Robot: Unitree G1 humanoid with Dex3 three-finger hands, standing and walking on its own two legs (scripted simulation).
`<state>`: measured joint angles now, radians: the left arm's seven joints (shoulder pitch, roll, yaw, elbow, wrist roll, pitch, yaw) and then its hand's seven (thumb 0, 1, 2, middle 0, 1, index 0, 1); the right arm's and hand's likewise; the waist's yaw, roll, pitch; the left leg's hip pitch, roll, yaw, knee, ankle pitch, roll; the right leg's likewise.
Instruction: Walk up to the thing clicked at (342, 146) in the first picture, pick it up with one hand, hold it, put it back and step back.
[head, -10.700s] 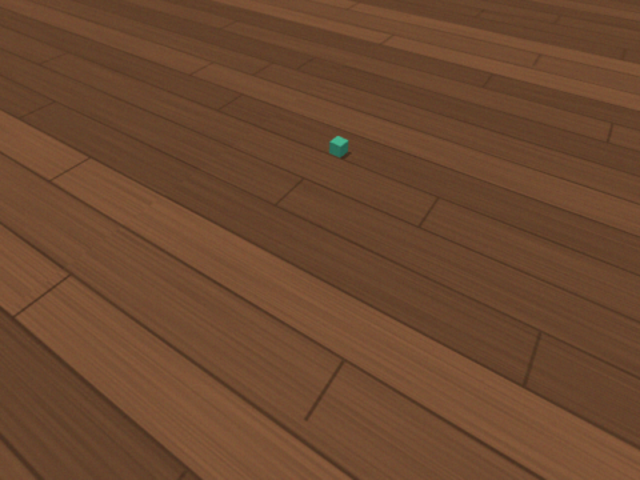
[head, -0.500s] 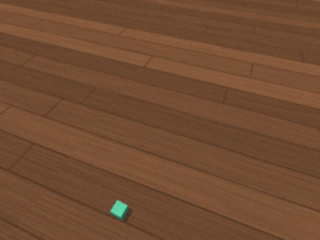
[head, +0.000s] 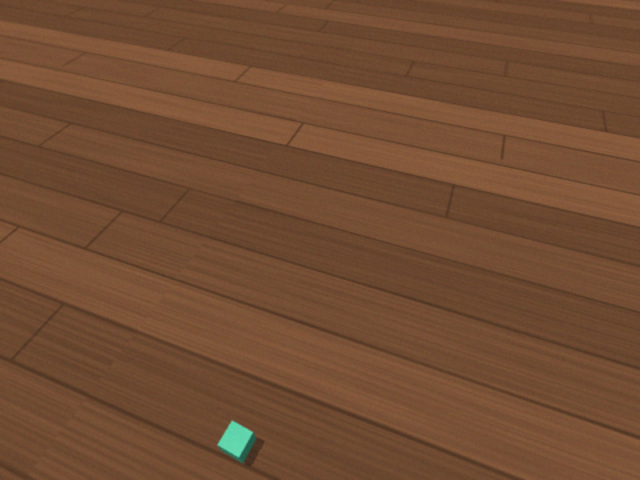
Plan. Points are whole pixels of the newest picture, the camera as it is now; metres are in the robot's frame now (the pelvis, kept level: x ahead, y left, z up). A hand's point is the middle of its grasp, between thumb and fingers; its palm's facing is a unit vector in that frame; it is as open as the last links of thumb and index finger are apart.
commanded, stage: stand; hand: left
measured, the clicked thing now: (237, 441) +0.37 +0.24 -0.75
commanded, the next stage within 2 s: rise first in 1.72 s
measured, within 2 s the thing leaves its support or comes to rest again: neither
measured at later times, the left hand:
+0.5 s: hand out of the picture +0.08 +0.25 -0.16, palm faces -0.03 -0.94 -0.34, open 7.4 cm
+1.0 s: hand out of the picture +0.07 +0.26 -0.15, palm faces -0.03 -0.94 -0.34, open 7.4 cm
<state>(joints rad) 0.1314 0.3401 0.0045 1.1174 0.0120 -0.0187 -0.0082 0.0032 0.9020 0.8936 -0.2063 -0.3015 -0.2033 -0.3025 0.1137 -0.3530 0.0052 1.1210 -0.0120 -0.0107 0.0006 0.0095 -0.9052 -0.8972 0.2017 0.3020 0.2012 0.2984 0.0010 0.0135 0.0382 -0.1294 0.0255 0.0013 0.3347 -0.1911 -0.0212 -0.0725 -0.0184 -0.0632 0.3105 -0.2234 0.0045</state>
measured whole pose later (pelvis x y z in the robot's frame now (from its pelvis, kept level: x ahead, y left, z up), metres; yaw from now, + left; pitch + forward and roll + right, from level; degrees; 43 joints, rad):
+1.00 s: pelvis +0.00 +0.01 +0.00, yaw -1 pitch -2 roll +0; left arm 0.13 0.35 0.00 1.11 0.01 -0.01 0.00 0.00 0.90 0.89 -0.21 -0.30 -0.20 -0.30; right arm 0.11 -0.35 0.01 1.12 -0.01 -0.01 0.00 0.01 -0.90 -0.90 0.20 0.30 0.20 0.30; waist 0.00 0.01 0.04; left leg -0.10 0.02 0.02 0.31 -0.18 -0.01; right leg -0.05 -0.02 -0.05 0.29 -0.21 0.01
